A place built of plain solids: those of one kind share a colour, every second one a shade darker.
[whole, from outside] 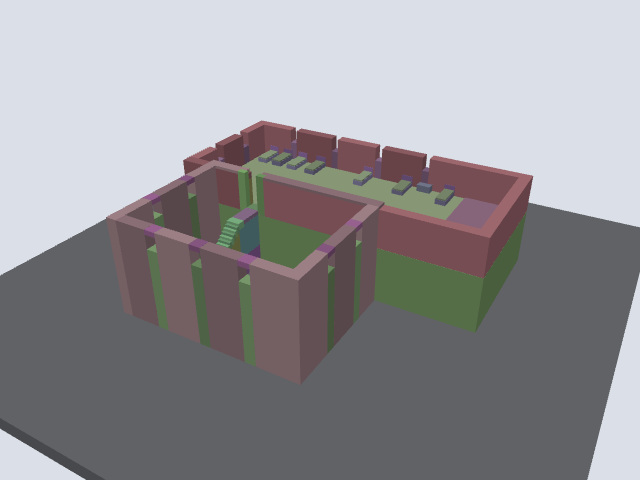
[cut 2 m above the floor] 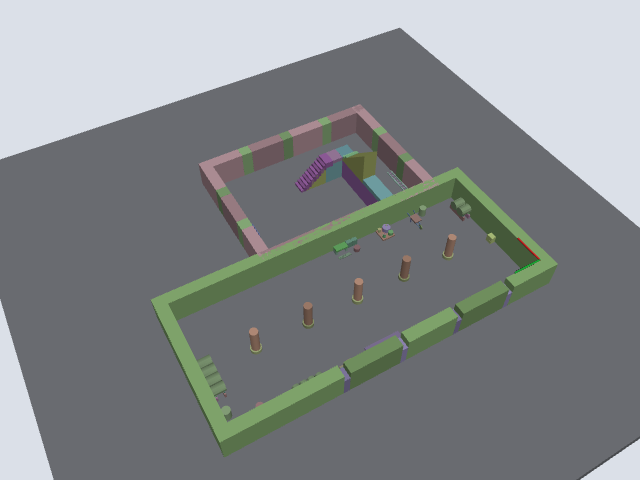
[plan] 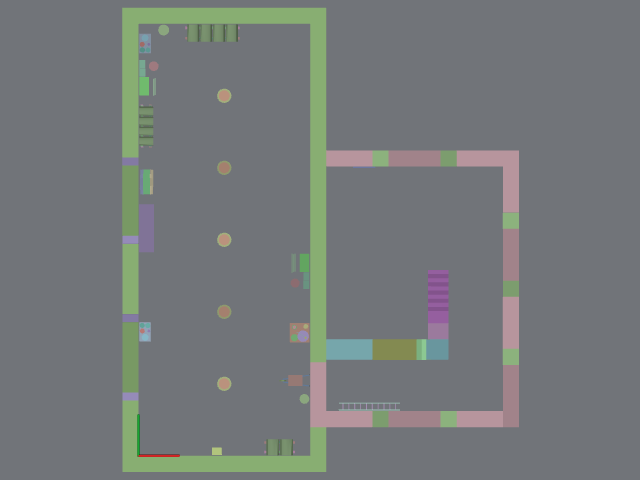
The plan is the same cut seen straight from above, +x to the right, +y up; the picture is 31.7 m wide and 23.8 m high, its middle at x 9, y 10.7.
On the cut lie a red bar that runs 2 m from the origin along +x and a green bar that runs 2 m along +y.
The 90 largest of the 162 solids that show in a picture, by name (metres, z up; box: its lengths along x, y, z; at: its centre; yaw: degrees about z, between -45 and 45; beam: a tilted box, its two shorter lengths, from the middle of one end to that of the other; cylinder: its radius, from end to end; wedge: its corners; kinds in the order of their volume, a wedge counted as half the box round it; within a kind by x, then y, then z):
{
 "wall_vestibule_1": {"box": [0.8, 3.22, 7.42], "at": [8.91, 3.03, 3.41]},
 "wall_vestibule_2": {"box": [0.8, 9.25, 7.42], "at": [8.91, 10.52, 3.41]},
 "wall_vestibule_3": {"box": [3.09, 0.8, 7.42], "at": [10.05, 1.82, 3.41]},
 "wall_vestibule_4": {"box": [3.09, 0.8, 7.42], "at": [10.05, 14.74, 3.41]},
 "wall_vestibule_5": {"box": [2.58, 0.8, 7.42], "at": [13.69, 1.82, 3.41]},
 "wall_vestibule_6": {"box": [2.58, 0.8, 7.42], "at": [13.69, 14.74, 3.41]},
 "wall_vestibule_7": {"box": [3.09, 0.8, 7.42], "at": [17.32, 1.82, 3.41]},
 "wall_vestibule_8": {"box": [3.09, 0.8, 7.42], "at": [17.32, 14.74, 3.41]},
 "wall_vestibule_9": {"box": [0.8, 3.09, 7.42], "at": [18.47, 2.96, 3.41]},
 "wall_vestibule_10": {"box": [0.8, 2.58, 7.42], "at": [18.47, 6.59, 3.41]},
 "wall_vestibule_11": {"box": [0.8, 2.58, 7.42], "at": [18.47, 9.97, 3.41]},
 "wall_vestibule_12": {"box": [0.8, 3.09, 7.42], "at": [18.47, 13.6, 3.41]},
 "wall_undercroft_1": {"box": [0.8, 3.54, 4.41], "at": [-0.4, 0.97, 1.91]},
 "wall_undercroft_2": {"box": [0.8, 3.48, 4.41], "at": [-0.4, 4.88, 1.91]},
 "wall_undercroft_3": {"box": [0.8, 3.48, 4.41], "at": [-0.4, 8.77, 1.91]},
 "wall_undercroft_4": {"box": [0.8, 3.48, 4.41], "at": [-0.4, 12.65, 1.91]},
 "wall_undercroft_5": {"box": [0.8, 7.43, 4.41], "at": [-0.4, 18.51, 1.91]},
 "wall_undercroft_6": {"box": [10.11, 0.8, 4.41], "at": [4.25, -0.4, 1.91]},
 "wall_undercroft_7": {"box": [10.11, 0.8, 4.41], "at": [4.25, 21.82, 1.91]},
 "wall_undercroft_8": {"box": [0.8, 23.02, 4.41], "at": [8.91, 10.71, 1.91]},
 "wall_dorter_1": {"box": [0.8, 3.47, 2.8], "at": [-0.4, 0.93, 5.52]},
 "wall_dorter_2": {"box": [0.8, 3.33, 2.8], "at": [-0.4, 4.88, 5.52]},
 "wall_dorter_3": {"box": [0.8, 3.33, 2.8], "at": [-0.4, 8.77, 5.52]},
 "wall_dorter_4": {"box": [0.8, 3.33, 2.8], "at": [-0.4, 12.65, 5.52]},
 "wall_dorter_5": {"box": [0.8, 7.35, 2.8], "at": [-0.4, 18.54, 5.52]},
 "wall_dorter_6": {"box": [3.08, 0.8, 2.8], "at": [0.74, -0.4, 5.52]},
 "wall_dorter_7": {"box": [2.56, 0.8, 2.8], "at": [4.25, -0.4, 5.52]},
 "wall_dorter_8": {"box": [10.11, 0.8, 2.8], "at": [4.25, 21.82, 5.52]},
 "wall_dorter_9": {"box": [3.08, 0.8, 2.8], "at": [7.77, -0.4, 5.52]},
 "wall_dorter_10": {"box": [0.8, 5.59, 2.8], "at": [8.91, 1.99, 5.52]},
 "wall_dorter_11": {"box": [0.8, 16.48, 2.8], "at": [8.91, 13.98, 5.52]},
 "floor_dorter_1": {"box": [8.51, 21.42, 0.4], "at": [4.25, 10.71, 4.22]},
 "wall_vestibule_under_light_1": {"box": [0.8, 0.8, 6.07], "at": [12.0, 1.82, 2.73]},
 "wall_vestibule_under_light_2": {"box": [0.8, 0.8, 6.07], "at": [12.0, 14.74, 2.73]},
 "wall_vestibule_under_light_3": {"box": [0.8, 0.8, 6.07], "at": [15.38, 1.82, 2.73]},
 "wall_vestibule_under_light_4": {"box": [0.8, 0.8, 6.07], "at": [15.38, 14.74, 2.73]},
 "wall_vestibule_under_light_5": {"box": [0.8, 0.8, 6.07], "at": [18.47, 4.91, 2.73]},
 "wall_vestibule_under_light_6": {"box": [0.8, 0.8, 6.07], "at": [18.47, 8.28, 2.73]},
 "wall_vestibule_under_light_7": {"box": [0.8, 0.8, 6.07], "at": [18.47, 11.66, 2.73]},
 "mass_under_upper_1": {"box": [6.06, 1.02, 1.94], "at": [12.34, 5.26, 0.67]},
 "mass_under_head_1": {"box": [2.3, 1.02, 2.48], "at": [10.46, 5.26, 2.88]},
 "mass_under_head_2": {"box": [1.02, 1.39, 1.94], "at": [14.86, 6.47, 0.67]},
 "fill_under_steps_1": {"wedge": [[11.6, 4.76, 1.64], [11.6, 4.76, 4.2], [11.6, 5.77, 1.64], [11.6, 5.77, 4.2], [14.49, 4.76, 1.64], [14.49, 4.76, 1.7], [14.49, 5.77, 1.64], [14.49, 5.77, 1.7]]},
 "fill_under_steps_2": {"wedge": [[14.35, 7.16, -0.3], [14.35, 7.16, 1.73], [14.35, 9.44, -0.3], [14.35, 9.44, -0.24], [15.37, 7.16, -0.3], [15.37, 7.16, 1.73], [15.37, 9.44, -0.3], [15.37, 9.44, -0.24]]},
 "wall_dorter_under_light_1": {"box": [0.8, 0.55, 1.75], "at": [-0.4, 2.94, 5.0]},
 "wall_dorter_under_light_2": {"box": [0.8, 0.55, 1.75], "at": [-0.4, 6.83, 5.0]},
 "wall_dorter_under_light_3": {"box": [0.8, 0.55, 1.75], "at": [-0.4, 10.71, 5.0]},
 "wall_dorter_under_light_4": {"box": [0.8, 0.55, 1.75], "at": [-0.4, 14.59, 5.0]},
 "wall_dorter_under_light_5": {"box": [0.7, 0.8, 1.75], "at": [2.63, -0.4, 5.0]},
 "bed_frame_dorter_1": {"box": [1.86, 0.83, 0.3], "at": [0.96, 1.02, 4.57]},
 "bed_frame_dorter_2": {"box": [1.89, 0.86, 0.38], "at": [0.97, 2.39, 4.61]},
 "bed_frame_dorter_3": {"box": [1.89, 0.84, 0.3], "at": [0.98, 3.84, 4.57]},
 "bed_frame_dorter_4": {"box": [1.9, 0.87, 0.31], "at": [0.98, 13.22, 4.58]},
 "bed_frame_dorter_5": {"box": [1.93, 0.81, 0.38], "at": [0.99, 16.62, 4.61]},
 "bed_frame_dorter_6": {"box": [1.93, 0.76, 0.36], "at": [1.0, 9.92, 4.6]},
 "bed_frame_dorter_7": {"box": [1.96, 0.87, 0.32], "at": [1.01, 5.59, 4.58]},
 "floor_dais_1": {"box": [8.51, 3.57, 0.09], "at": [4.25, 19.64, 4.46]},
 "wall_undercroft_under_light_1": {"box": [0.8, 0.4, 1.75], "at": [-0.4, 2.94, 0.57]},
 "wall_undercroft_under_light_2": {"box": [0.8, 0.4, 1.75], "at": [-0.4, 6.83, 0.57]},
 "wall_undercroft_under_light_3": {"box": [0.8, 0.4, 1.75], "at": [-0.4, 10.71, 0.57]},
 "wall_undercroft_under_light_4": {"box": [0.8, 0.4, 1.75], "at": [-0.4, 14.59, 0.57]},
 "pier_undercroft_1": {"cylinder": 0.27, "from": [4.25, 3.57, 0.25], "to": [4.25, 3.57, 2.17]},
 "pier_undercroft_2": {"cylinder": 0.27, "from": [4.25, 7.14, 0.22], "to": [4.25, 7.14, 2.17]},
 "pier_undercroft_3": {"cylinder": 0.27, "from": [4.25, 10.71, 0.29], "to": [4.25, 10.71, 2.17]},
 "pier_undercroft_4": {"cylinder": 0.27, "from": [4.25, 14.28, 0.26], "to": [4.25, 14.28, 2.17]},
 "pier_undercroft_5": {"cylinder": 0.27, "from": [4.25, 17.85, 0.25], "to": [4.25, 17.85, 2.17]},
 "wall_wallhead_1": {"box": [0.45, 0.6, 3.0], "at": [9.09, 4.49, 5.62]},
 "wall_wallhead_2": {"box": [0.45, 0.6, 3.0], "at": [9.09, 6.04, 5.62]},
 "wall_vestibule_over_light_1": {"box": [0.8, 0.8, 0.35], "at": [12.0, 1.82, 6.95]},
 "wall_vestibule_over_light_2": {"box": [0.8, 0.8, 0.35], "at": [12.0, 14.74, 6.95]},
 "wall_vestibule_over_light_3": {"box": [0.8, 0.8, 0.35], "at": [15.38, 1.82, 6.95]},
 "wall_vestibule_over_light_4": {"box": [0.8, 0.8, 0.35], "at": [15.38, 14.74, 6.95]},
 "wall_vestibule_over_light_5": {"box": [0.8, 0.8, 0.35], "at": [18.47, 4.91, 6.95]},
 "wall_vestibule_over_light_6": {"box": [0.8, 0.8, 0.35], "at": [18.47, 8.28, 6.95]},
 "wall_vestibule_over_light_7": {"box": [0.8, 0.8, 0.35], "at": [18.47, 11.66, 6.95]},
 "bed_pallet_dorter_1": {"box": [1.74, 0.77, 0.11], "at": [0.99, 1.02, 4.78]},
 "bed_pallet_dorter_2": {"box": [1.77, 0.8, 0.11], "at": [1.0, 2.39, 4.85]},
 "bed_pallet_dorter_3": {"box": [1.77, 0.78, 0.11], "at": [1.01, 3.84, 4.78]},
 "bed_pallet_dorter_4": {"box": [1.78, 0.81, 0.11], "at": [1.01, 13.22, 4.79]},
 "bed_pallet_dorter_5": {"box": [1.81, 0.75, 0.11], "at": [1.02, 16.62, 4.85]},
 "bed_pallet_dorter_6": {"box": [1.84, 0.81, 0.11], "at": [1.04, 5.59, 4.79]},
 "floor_head_the_stone_1": {"box": [1.71, 1.02, 0.3], "at": [10.17, 5.26, 4.27]},
 "floor_head_the_stone_2": {"box": [1.02, 0.81, 0.3], "at": [14.86, 6.18, 1.79]},
 "jamb_wall_head_1": {"box": [0.8, 0.35, 2.05], "at": [8.91, 4.61, 5.45]},
 "floor_turn_1": {"box": [1.46, 1.02, 0.3], "at": [14.64, 5.26, 1.79]},
 "threshold_wall_head_1": {"box": [0.8, 1.65, 0.3], "at": [8.91, 5.26, 4.27]},
 "chest_dorter_1": {"box": [0.57, 1.04, 0.51], "at": [0.31, 14.75, 4.67]},
 "cask_undercroft_1": {"cylinder": 0.27, "from": [1.25, 21.11, 0.0], "to": [1.25, 21.11, 0.74]},
 "tub_stand_undercroft_1": {"box": [0.97, 0.97, 0.17], "at": [7.99, 6.1, 0.04]},
 "tread_1": {"wedge": [[11.01, 4.76, 3.94], [11.01, 4.76, 4.42], [11.01, 5.77, 3.94], [11.01, 5.77, 4.42], [11.62, 4.76, 3.94], [11.62, 4.76, 4.42], [11.62, 5.77, 3.94], [11.62, 5.77, 4.42]]}
}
